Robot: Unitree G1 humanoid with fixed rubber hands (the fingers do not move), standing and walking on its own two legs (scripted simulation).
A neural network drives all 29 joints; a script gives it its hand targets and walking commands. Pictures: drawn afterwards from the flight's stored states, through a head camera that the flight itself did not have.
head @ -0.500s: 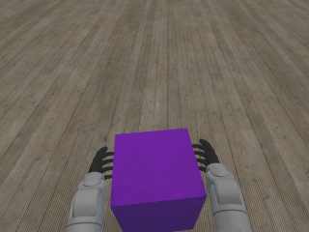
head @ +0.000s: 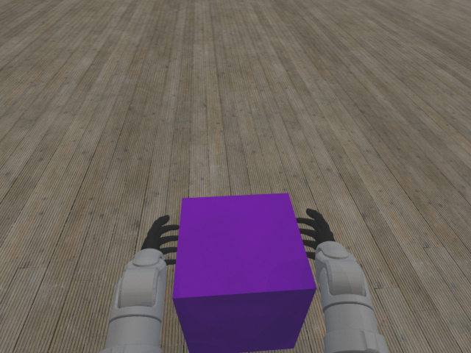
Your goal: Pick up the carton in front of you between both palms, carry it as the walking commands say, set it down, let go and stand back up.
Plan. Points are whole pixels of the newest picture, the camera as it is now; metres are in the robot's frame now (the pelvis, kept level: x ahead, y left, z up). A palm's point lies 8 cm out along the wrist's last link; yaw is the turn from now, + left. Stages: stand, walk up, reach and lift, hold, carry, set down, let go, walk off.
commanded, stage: hold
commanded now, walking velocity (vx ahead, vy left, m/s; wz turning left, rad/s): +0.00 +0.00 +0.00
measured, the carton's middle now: (239, 275) +0.29 +0.00 -0.06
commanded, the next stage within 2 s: set down in 0.26 s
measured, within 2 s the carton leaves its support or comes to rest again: neither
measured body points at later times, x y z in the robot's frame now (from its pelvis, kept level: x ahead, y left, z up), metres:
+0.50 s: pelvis -0.04 -0.01 -0.01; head -0.10 +0.01 +0.44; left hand +0.29 +0.14 +0.03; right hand +0.28 -0.17 +0.05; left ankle +0.06 +0.12 -0.74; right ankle -0.01 -0.17 -0.74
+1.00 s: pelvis -0.04 -0.03 -0.08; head +0.18 -0.01 +0.31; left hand +0.38 +0.13 -0.17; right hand +0.36 -0.17 -0.16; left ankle +0.06 +0.11 -0.75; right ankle -0.01 -0.17 -0.75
